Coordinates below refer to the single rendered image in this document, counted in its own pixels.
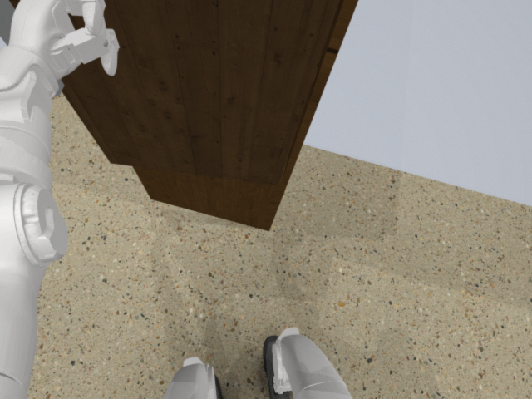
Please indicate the robot left upper arm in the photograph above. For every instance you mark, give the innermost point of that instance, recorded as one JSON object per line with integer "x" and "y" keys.
{"x": 32, "y": 234}

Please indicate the robot left forearm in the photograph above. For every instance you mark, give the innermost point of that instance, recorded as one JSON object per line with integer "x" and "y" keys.
{"x": 27, "y": 87}

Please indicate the robot left hand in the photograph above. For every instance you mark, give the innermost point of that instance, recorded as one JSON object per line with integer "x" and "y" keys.
{"x": 44, "y": 28}

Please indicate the left robot shin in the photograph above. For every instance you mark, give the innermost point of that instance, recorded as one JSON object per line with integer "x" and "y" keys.
{"x": 191, "y": 360}

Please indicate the cupboard door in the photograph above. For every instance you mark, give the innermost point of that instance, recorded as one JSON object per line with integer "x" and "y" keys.
{"x": 203, "y": 87}

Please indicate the robot left thigh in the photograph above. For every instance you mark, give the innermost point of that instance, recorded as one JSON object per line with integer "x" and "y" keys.
{"x": 194, "y": 381}

